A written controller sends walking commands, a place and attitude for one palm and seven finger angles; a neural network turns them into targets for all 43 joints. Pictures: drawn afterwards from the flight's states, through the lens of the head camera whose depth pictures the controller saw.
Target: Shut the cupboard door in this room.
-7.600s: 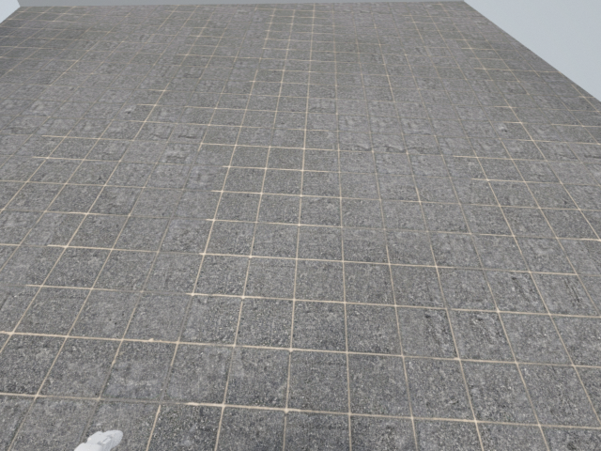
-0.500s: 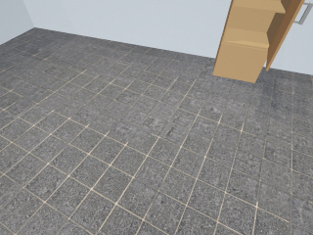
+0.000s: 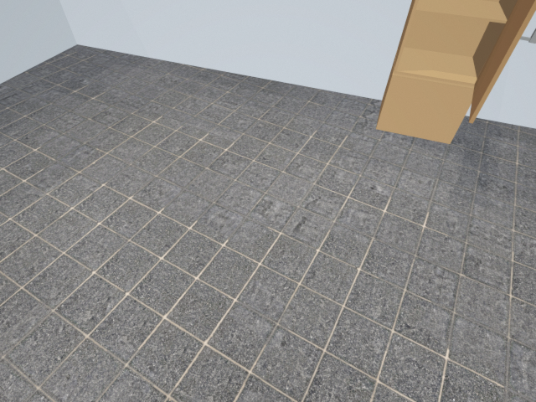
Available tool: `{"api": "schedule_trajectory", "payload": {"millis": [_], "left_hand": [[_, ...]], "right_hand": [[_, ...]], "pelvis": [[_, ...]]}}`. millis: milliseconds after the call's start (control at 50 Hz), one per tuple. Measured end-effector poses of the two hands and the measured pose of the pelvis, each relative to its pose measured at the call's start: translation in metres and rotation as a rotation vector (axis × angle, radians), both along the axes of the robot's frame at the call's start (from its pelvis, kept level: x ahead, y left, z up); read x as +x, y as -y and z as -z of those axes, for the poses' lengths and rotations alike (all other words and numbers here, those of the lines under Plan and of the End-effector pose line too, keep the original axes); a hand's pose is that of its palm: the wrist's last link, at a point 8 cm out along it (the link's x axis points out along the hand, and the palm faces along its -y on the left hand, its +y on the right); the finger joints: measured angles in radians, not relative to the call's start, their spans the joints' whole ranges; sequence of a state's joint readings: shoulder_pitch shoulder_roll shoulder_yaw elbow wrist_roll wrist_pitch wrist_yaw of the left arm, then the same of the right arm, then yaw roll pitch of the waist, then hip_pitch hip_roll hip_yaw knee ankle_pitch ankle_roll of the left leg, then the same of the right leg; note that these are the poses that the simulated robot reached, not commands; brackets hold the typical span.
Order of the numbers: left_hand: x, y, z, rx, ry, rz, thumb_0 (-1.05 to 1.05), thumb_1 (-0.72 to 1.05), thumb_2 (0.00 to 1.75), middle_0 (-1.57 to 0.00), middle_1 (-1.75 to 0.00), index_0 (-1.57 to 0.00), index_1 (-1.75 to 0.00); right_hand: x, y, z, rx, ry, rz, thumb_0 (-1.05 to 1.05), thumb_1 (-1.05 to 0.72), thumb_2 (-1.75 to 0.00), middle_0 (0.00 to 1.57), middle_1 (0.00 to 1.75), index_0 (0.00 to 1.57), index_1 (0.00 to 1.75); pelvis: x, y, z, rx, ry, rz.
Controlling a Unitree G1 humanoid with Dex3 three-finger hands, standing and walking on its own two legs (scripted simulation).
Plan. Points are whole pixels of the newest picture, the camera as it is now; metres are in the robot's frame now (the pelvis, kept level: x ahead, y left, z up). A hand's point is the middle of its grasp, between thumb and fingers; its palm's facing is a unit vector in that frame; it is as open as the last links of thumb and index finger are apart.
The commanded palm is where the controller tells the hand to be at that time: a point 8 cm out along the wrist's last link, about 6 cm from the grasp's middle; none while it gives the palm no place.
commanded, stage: stand and wait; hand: left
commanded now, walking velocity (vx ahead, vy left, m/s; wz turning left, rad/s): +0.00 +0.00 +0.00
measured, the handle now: out of the picture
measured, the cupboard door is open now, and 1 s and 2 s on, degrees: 82 82 82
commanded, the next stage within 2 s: turn or walk to find it in 0.82 s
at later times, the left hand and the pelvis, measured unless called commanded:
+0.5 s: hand out of the picture +0.01 +0.19 -0.17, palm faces +0.01 -0.97 -0.24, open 7.4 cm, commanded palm none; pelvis +0.00 +0.00 +0.00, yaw -1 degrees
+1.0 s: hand out of the picture +0.08 +0.23 -0.16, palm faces +0.01 -0.95 -0.33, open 7.4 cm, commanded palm none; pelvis +0.01 -0.01 +0.00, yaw +1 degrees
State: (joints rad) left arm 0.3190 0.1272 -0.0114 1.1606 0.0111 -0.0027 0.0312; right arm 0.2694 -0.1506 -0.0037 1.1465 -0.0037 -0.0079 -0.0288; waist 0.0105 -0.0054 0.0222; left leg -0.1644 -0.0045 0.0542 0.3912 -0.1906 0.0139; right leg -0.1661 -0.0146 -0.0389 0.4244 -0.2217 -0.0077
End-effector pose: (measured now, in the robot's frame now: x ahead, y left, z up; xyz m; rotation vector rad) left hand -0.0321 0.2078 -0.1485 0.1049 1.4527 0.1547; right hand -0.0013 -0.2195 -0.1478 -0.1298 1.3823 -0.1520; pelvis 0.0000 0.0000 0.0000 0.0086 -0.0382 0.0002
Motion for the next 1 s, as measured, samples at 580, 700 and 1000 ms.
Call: {"api": "schedule_trajectory", "payload": {"millis": [580,700,1000], "left_hand": [[0.045,-0.035,-0.013,0.088,0.104,0.059,0.01,0.91,0.9,-0.2,-0.3,-0.2,-0.3],[0.062,-0.046,-0.017,0.109,0.134,0.075,0.01,0.91,0.9,-0.2,-0.3,-0.2,-0.3],[0.102,-0.068,-0.028,0.172,0.193,0.081,0.01,0.9,0.9,-0.2,-0.3,-0.2,-0.3]], "right_hand": [[-0.003,0.032,-0.005,-0.053,0.008,0.008,0.0,-0.91,-0.9,0.2,0.3,0.2,0.3],[0.017,0.048,-0.011,-0.088,0.047,-0.014,0.0,-0.91,-0.9,0.2,0.3,0.2,0.3],[0.074,0.071,-0.021,-0.138,0.114,-0.09,0.0,-0.91,-0.9,0.2,0.3,0.2,0.3]], "pelvis": [[-0.003,0.005,-0.002,-0.001,-0.001,0.011],[-0.001,0.006,-0.002,-0.002,-0.003,0.011],[0.01,0.007,-0.002,-0.002,-0.022,-0.02]]}}
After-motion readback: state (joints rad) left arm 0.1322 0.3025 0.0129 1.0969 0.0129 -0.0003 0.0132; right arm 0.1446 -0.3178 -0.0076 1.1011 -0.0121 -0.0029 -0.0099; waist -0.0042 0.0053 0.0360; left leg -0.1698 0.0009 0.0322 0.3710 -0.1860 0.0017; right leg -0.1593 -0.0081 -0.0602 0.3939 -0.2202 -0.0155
